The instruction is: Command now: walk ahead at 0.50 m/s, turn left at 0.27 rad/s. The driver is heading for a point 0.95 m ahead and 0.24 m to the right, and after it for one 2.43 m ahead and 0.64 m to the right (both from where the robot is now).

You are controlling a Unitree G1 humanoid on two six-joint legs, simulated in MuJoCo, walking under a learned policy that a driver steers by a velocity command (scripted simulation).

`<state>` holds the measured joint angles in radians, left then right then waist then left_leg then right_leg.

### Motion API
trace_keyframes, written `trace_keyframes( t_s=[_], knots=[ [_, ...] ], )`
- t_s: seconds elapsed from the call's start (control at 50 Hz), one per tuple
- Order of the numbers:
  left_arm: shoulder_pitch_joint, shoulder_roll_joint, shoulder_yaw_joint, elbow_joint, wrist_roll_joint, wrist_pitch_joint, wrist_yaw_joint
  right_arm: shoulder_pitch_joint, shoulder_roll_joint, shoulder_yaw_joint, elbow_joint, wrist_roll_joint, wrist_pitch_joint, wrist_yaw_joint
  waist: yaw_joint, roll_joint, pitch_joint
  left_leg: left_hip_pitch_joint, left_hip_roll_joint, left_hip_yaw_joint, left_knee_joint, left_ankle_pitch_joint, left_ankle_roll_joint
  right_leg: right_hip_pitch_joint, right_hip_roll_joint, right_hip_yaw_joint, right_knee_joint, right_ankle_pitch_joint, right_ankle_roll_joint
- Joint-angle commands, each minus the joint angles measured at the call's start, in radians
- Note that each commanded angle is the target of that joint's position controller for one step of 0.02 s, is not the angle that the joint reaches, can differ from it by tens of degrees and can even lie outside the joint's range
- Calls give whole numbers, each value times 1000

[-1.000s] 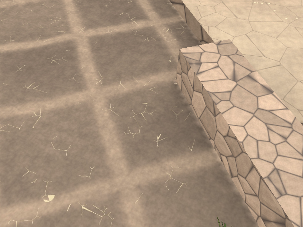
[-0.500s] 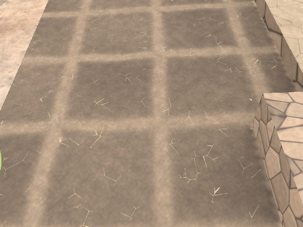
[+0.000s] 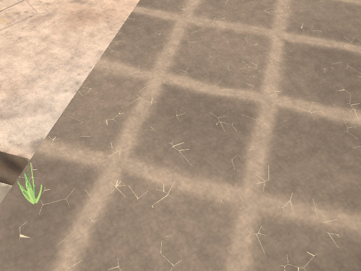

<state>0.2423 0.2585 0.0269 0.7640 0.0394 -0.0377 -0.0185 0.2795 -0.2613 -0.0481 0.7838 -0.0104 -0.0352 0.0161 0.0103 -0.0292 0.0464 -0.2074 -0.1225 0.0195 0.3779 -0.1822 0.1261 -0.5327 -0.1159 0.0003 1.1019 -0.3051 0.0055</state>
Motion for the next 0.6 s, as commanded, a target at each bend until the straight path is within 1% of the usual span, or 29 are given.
trace_keyframes(
  t_s=[0.02, 0.06, 0.14, 0.2, 0.24, 0.28, 0.3, 0.32, 0.34, 0.36, 0.38, 0.4, 0.42, 0.44, 0.46, 0.48, 0.5, 0.52, 0.56, 0.6],
  knots=[
    [66, 75, 23, -23, 3, 16, -10, 55, -132, -31, -23, 7, -33, -1, 11, 66, -39, 69, 268, -216, -205, 377, 118, -62, -13, -9, -71, 99, 10],
    [-19, 75, 25, -44, 1, 17, -12, 91, -130, -31, -4, 9, -35, -1, -15, 73, -4, 101, 262, -207, -227, 348, 102, -127, -17, -11, -156, 179, 15],
    [-144, 63, 20, -73, -4, 11, -16, 151, -133, -29, 28, 8, -41, -5, -55, 83, 18, 178, 264, -189, -230, 351, 80, -162, 3, -19, -319, 291, 10],
    [-234, 60, 15, -99, -7, 4, -20, 197, -133, -25, 55, 0, -43, -12, -84, 84, 39, 240, 278, -180, -216, 386, 77, -157, 31, -38, -421, 313, -9],
    [-268, 63, 14, -113, -9, -1, -22, 213, -139, -24, 72, -6, -42, -19, -87, 89, 52, 279, 298, -183, -198, 427, 75, -136, 49, -42, -478, 286, -30],
    [-249, 72, 16, -112, -10, -8, -22, 199, -152, -24, 83, -11, -40, -27, -64, 95, 53, 303, 318, -178, -161, 533, 63, -70, 73, -49, -526, 224, -61],
    [-201, 80, 20, -97, -11, -12, -17, 178, -161, -25, 84, -13, -41, -30, -36, 100, 33, 301, 316, -164, -112, 661, 48, 14, 99, -58, -550, 184, -78],
    [-120, 96, 29, -70, -13, -16, -7, 165, -173, -26, 88, -17, -42, -32, -1, 107, -13, 300, 306, -151, -18, 810, 33, 128, 137, -73, -566, 140, -96],
    [27, 113, 39, -21, -9, -24, 5, 151, -176, -25, 92, -17, -39, -30, 68, 80, -95, 271, 267, -114, 162, 854, 15, 309, 162, -85, -627, 162, -121],
    [195, 168, 55, 17, 10, -34, 20, 153, -152, -14, 76, -10, -43, -28, 132, 26, -212, 109, 228, -87, 411, 627, -1, 568, 26, 54, -639, 115, -167],
    [289, 300, 91, 27, 27, -31, 24, 275, -52, 7, 52, 31, -45, -19, 101, -224, -362, -242, 41, -2, 834, 40, -59, 863, -276, 551, -701, 12, -316],
    [225, 225, 74, 32, -13, -21, 12, 229, -128, -9, 69, -7, -44, -24, 82, -126, -333, -356, 22, -115, 920, -309, -39, 793, -284, 721, -821, -2, -309],
    [113, 177, 61, 20, -28, -17, 9, 153, -131, -14, 52, -12, -42, -19, 37, -60, -156, -398, 89, -123, 921, -233, -35, 633, -249, 541, -829, -44, -287],
    [48, 119, 46, 13, -25, -20, 5, 110, -117, -6, 45, -12, -44, -11, 20, -4, -82, -383, 131, -110, 862, -169, -36, 516, -204, 427, -867, 7, -264],
    [29, 95, 37, 22, -24, -25, 6, 95, -100, -3, 45, -14, -37, -6, -2, -19, -34, -356, 163, -94, 801, -145, -40, 439, -154, 333, -899, 62, -233],
    [24, 76, 30, 38, -26, -30, 8, 110, -90, 0, 49, -27, -23, -1, -26, -44, -14, -312, 181, -82, 760, -127, -52, 374, -114, 262, -925, 121, -209],
    [36, 76, 29, 49, -25, -39, 8, 125, -77, 4, 62, -32, -12, 5, -33, -53, -21, -282, 181, -66, 751, -110, -62, 351, -99, 224, -938, 187, -210],
    [56, 84, 32, 62, -28, -48, 5, 123, -70, 6, 63, -33, -6, 9, -37, -46, -24, -286, 186, -55, 738, -94, -70, 347, -94, 201, -949, 242, -219],
    [84, 104, 38, 87, -33, -58, 2, 60, -64, 8, 44, -30, 0, 14, -37, -37, 1, -349, 210, -36, 680, -34, -90, 351, -85, 157, -986, 264, -231],
    [114, 101, 37, 109, -36, -59, 2, -34, -63, 10, 15, -29, 1, 16, -20, -27, 29, -414, 229, -18, 585, 40, -110, 376, -70, 125, -1012, 283, -232]
  ],
)
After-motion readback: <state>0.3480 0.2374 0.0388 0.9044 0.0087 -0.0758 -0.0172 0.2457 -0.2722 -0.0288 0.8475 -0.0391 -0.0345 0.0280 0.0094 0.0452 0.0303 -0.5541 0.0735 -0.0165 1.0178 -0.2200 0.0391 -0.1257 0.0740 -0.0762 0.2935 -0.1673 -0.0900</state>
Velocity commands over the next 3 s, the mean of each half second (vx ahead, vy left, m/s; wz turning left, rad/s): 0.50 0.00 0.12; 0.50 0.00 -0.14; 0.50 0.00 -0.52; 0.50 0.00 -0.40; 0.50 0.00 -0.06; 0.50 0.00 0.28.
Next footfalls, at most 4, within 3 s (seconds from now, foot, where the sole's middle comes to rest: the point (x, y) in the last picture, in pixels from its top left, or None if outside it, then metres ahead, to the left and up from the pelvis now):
0.36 right None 0.37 -0.13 -0.78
0.88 left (166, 224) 0.65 0.07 -0.78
1.42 right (225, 175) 0.88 -0.17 -0.78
1.96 left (222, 113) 1.24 -0.18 -0.78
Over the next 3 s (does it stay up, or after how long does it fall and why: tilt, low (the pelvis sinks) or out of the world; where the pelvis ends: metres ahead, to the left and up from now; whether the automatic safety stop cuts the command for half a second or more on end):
stays up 1.51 -0.49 -0.02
